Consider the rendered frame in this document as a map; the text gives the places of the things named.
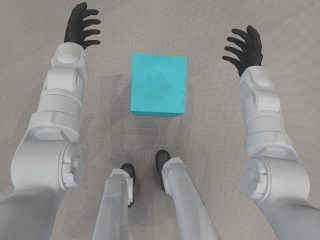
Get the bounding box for robot thigh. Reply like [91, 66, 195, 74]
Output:
[161, 162, 222, 240]
[92, 174, 134, 240]

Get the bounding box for robot right upper arm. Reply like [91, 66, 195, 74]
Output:
[240, 155, 320, 240]

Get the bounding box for carton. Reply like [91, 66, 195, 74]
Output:
[130, 53, 187, 117]

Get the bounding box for left robot hand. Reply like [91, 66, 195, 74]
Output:
[64, 2, 101, 50]

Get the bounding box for left robot thigh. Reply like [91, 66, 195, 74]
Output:
[92, 174, 134, 240]

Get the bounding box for right robot forearm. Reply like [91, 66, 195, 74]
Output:
[237, 65, 310, 196]

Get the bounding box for right robot thigh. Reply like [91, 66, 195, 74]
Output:
[161, 162, 222, 240]

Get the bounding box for right robot hand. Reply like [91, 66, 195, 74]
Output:
[222, 25, 263, 77]

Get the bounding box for robot left upper arm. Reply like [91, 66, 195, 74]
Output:
[0, 140, 84, 240]

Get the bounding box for left robot forearm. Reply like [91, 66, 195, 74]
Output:
[10, 42, 89, 185]

